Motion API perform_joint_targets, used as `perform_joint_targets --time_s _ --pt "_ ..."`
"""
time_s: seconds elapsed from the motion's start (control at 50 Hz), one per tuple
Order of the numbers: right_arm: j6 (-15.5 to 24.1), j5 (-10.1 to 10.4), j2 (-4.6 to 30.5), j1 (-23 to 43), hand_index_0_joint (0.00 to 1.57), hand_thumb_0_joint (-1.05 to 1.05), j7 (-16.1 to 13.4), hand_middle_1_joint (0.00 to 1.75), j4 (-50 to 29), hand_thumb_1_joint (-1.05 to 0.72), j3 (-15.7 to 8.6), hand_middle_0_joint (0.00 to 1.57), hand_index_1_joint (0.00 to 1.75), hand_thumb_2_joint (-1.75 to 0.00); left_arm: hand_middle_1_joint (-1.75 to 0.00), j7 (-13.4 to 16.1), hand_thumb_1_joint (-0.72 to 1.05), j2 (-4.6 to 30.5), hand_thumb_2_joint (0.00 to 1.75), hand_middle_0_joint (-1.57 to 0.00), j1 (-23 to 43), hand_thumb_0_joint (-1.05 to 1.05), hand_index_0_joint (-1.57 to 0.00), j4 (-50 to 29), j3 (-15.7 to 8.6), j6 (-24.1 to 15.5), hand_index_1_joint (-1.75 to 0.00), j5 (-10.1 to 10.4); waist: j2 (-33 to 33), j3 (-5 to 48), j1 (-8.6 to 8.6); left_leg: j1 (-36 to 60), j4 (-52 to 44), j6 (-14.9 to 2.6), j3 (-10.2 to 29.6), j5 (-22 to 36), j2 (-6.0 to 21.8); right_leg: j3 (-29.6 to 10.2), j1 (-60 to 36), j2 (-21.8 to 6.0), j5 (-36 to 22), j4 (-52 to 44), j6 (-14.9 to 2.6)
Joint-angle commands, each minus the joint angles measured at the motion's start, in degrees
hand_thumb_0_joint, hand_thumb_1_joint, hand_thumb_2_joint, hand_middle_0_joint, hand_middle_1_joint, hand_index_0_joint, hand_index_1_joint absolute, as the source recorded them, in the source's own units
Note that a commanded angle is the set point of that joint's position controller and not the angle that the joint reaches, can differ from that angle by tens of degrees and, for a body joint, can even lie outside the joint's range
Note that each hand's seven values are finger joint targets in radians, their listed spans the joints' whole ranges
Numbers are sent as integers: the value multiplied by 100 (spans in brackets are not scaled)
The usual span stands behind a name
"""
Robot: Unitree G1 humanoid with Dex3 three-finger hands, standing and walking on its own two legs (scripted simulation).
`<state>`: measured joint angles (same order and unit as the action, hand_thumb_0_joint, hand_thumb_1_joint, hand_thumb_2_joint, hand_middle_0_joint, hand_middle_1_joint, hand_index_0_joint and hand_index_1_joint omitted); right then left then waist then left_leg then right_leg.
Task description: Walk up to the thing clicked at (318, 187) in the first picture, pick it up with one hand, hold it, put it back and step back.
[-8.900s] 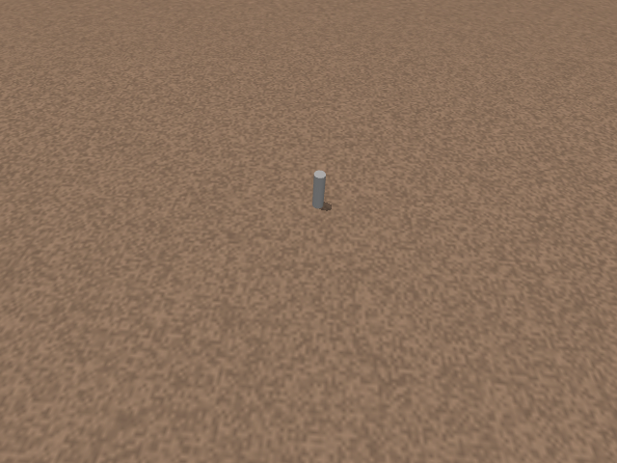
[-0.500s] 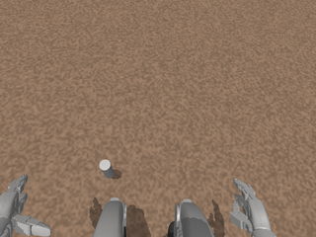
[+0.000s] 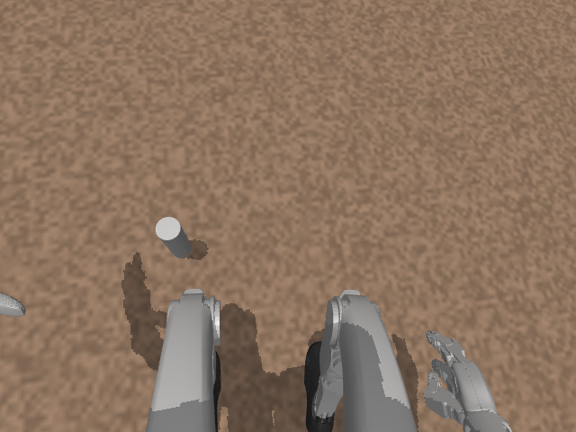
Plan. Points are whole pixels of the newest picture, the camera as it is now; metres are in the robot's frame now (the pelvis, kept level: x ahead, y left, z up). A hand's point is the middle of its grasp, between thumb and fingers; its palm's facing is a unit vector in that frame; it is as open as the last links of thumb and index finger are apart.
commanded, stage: go down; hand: left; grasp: from the side
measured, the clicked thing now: (175, 239) +0.44 +0.22 -0.42
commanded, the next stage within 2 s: approach in 1.36 s
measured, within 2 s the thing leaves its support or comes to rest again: neither
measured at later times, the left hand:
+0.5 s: hand (3, 234) +0.36 +0.38 -0.09, palm faces +0.11 -0.99 -0.12, open 17.4 cm
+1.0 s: hand (7, 226) +0.38 +0.39 -0.11, palm faces +0.10 -0.99 -0.09, open 17.5 cm
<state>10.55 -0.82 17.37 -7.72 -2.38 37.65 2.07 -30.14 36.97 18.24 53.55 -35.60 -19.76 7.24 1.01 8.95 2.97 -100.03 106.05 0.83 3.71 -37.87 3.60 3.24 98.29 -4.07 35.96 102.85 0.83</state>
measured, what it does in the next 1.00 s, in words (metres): lowers itself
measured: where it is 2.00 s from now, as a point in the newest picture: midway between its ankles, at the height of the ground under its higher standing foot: (262, 409)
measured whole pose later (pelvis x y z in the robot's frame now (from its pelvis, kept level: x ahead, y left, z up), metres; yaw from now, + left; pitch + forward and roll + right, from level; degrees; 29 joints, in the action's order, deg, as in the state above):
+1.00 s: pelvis -0.02 +0.01 -0.11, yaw -2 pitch +32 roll -7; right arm 10.6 -1.8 20.3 -6.6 -1.4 38.6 5.8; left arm -41.0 48.7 32.1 59.9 -43.8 -20.2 9.7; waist 1.6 5.9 5.2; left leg -119.8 126.8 0.2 6.4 -39.3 2.8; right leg 3.3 116.6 -4.0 36.8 121.9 1.5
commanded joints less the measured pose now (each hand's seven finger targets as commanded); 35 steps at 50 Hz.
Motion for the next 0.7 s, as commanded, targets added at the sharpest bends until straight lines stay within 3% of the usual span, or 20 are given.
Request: perform_joint_targets --time_s 0.0,0.02,0.06,0.1,0.24,0.34,0.4,0.5,0.52,0.68 --pt "204 -3 1226 -524 20 0 -103 30 -459 -89 -429 20 30 -90 -9 -164 -51 2292 7 -6 947 0 -5 -698 -593 -419 -9 159 -788 2991 -168 1677 -1281 -199 -66 410 -216 -241 -1532 261 -288 -1146 -224" --pt "200 4 1260 -498 20 0 -108 30 -465 -90 -405 20 30 -90 -9 -198 -51 2504 6 -6 1045 0 -6 -779 -690 -428 -8 158 -916 3032 -226 1685 -1307 -189 -27 335 -204 -191 -1444 276 -243 -1033 -236" --pt "193 15 1305 -458 20 0 -94 30 -430 -90 -374 20 30 -90 -8 -281 -52 2421 5 -6 1077 0 -6 -660 -670 -424 -8 187 -1141 2982 -218 1859 -1356 -156 111 285 -165 -9 -1014 307 -325 -724 -263" --pt "183 21 1340 -497 20 0 -103 30 -405 -90 -366 20 30 -90 -7 -341 -51 2642 5 -6 1407 0 -5 -868 -746 -439 -7 215 -1313 3106 -198 1845 -1259 -145 143 259 -150 19 -870 297 -336 -567 -265" --pt "188 19 1430 -475 20 0 -105 30 -341 -91 -321 20 30 -90 -6 -554 -53 2747 5 -5 1376 0 -5 -623 -917 -422 -5 339 -1259 3072 -150 1586 -857 -154 164 536 -159 89 -503 290 -517 -193 -281" --pt "214 -35 1451 -560 20 0 -106 30 -269 -92 -286 20 30 -91 -5 -713 -54 2948 5 -5 1684 0 -5 -742 -1009 -436 -6 408 -1271 3376 -106 1373 -416 -180 -13 880 -200 38 -653 285 -728 -50 -275" --pt "207 -38 1488 -536 20 0 -101 30 -244 -92 -297 20 30 -91 -5 -747 -51 2986 6 -5 1845 0 -4 -663 -974 -433 -5 387 -1228 3111 -51 1182 -432 -188 65 497 -175 104 -361 293 -453 47 -269" --pt "205 -49 1539 -513 20 0 -95 30 -246 -92 -261 20 30 -91 -5 -834 -52 3176 5 -5 1825 0 -4 -636 -1097 -416 -5 416 -1349 3291 -146 1266 -327 -160 124 547 -161 146 -177 294 -496 284 -274" --pt "209 -54 1545 -576 20 0 -98 30 -181 -92 -261 20 30 -91 -6 -868 -53 3068 6 -5 1917 0 -4 -592 -1025 -402 -6 414 -1440 3214 -51 1270 -253 -152 114 667 -168 153 -88 281 -591 332 -280" --pt "174 -93 1571 -542 20 0 -65 30 -224 -92 -192 20 30 -91 -5 -938 -53 3341 5 -5 2167 0 -4 -544 -1196 -406 -6 455 -1329 3252 -67 967 23 -185 54 607 -195 147 -45 283 -526 498 -263"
